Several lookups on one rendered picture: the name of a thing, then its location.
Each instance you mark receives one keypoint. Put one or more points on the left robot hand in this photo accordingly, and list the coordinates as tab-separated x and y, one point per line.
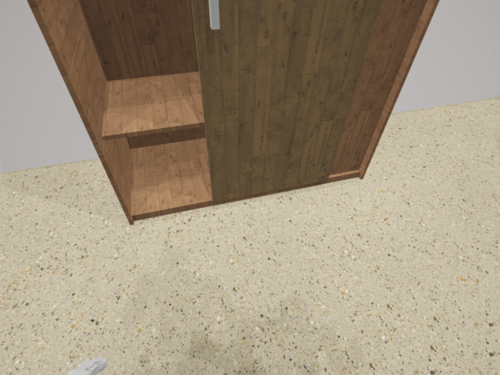
90	367

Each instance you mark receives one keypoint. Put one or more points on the wardrobe door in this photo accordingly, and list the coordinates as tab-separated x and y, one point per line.
277	81
393	31

